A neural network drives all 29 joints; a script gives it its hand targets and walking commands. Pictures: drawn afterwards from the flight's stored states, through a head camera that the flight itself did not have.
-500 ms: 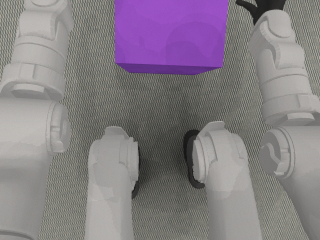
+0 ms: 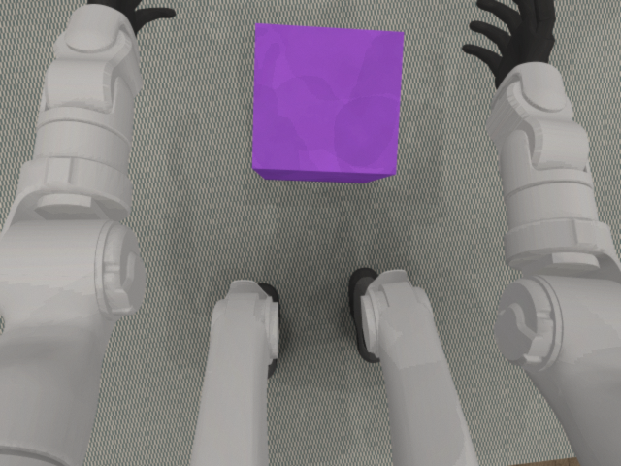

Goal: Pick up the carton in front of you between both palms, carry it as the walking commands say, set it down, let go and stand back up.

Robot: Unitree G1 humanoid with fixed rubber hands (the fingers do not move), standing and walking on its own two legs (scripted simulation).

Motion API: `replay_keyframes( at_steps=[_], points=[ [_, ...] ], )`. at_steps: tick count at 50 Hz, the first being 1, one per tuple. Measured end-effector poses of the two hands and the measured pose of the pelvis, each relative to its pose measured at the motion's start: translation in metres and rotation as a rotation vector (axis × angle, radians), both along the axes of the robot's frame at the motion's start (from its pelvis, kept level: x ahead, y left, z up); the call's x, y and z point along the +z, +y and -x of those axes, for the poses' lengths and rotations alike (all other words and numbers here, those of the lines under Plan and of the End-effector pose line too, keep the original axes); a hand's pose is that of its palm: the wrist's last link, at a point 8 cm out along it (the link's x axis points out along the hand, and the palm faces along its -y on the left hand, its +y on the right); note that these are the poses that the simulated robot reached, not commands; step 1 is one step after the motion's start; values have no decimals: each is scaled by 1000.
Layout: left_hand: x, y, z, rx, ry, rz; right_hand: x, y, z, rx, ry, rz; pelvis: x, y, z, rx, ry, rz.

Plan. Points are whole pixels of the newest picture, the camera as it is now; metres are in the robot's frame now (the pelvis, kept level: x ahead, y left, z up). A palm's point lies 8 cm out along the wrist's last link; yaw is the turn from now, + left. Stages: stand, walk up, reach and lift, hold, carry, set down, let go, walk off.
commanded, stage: set down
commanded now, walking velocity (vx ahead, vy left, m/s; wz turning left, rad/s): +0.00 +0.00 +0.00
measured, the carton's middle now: (321, 120) +0.54 -0.02 -0.40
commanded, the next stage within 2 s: let go in 0.30 s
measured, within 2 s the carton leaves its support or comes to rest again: neither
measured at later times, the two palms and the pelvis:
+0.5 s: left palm out of the picture +0.54 +0.20 +0.02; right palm out of the picture +0.49 -0.20 +0.02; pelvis +0.03 -0.01 +0.13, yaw +2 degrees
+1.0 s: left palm out of the picture +0.37 +0.21 +0.13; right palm out of the picture +0.34 -0.24 +0.14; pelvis +0.10 -0.01 +0.23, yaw +2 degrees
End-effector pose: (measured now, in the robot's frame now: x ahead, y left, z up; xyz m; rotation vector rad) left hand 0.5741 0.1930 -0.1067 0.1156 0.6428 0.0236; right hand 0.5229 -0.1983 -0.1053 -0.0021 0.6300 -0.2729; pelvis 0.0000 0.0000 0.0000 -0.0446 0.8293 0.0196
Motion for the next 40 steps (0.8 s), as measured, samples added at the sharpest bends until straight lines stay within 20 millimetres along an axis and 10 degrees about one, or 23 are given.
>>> replay_keyframes(
  at_steps=[21,40],
  points=[
    [120,6,13,-4,14,-14,116,0,13,51,15,18,113,-4,-23,8,-23,-19],
    [197,16,145,61,89,-79,204,-37,119,250,160,88,198,-16,-75,10,-276,-46]
  ],
)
